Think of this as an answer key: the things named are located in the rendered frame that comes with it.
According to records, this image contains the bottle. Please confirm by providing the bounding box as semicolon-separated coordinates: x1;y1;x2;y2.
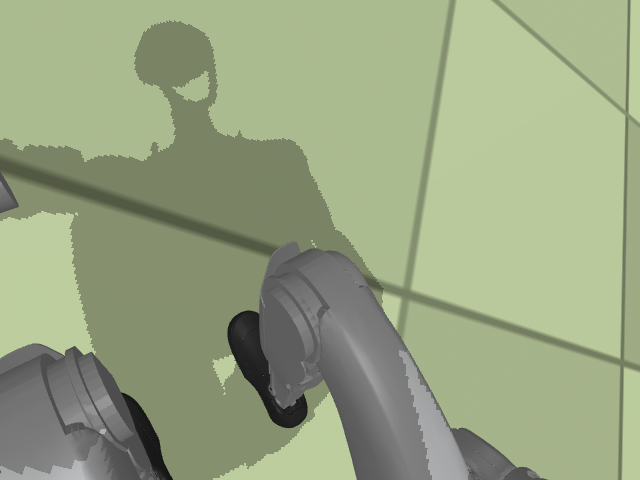
0;172;19;213

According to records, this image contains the left robot foot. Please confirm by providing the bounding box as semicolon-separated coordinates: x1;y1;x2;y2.
122;393;173;480

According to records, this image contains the right robot hand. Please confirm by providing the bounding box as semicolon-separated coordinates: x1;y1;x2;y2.
450;427;517;480

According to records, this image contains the right robot foot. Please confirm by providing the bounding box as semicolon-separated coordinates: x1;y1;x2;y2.
227;311;308;428

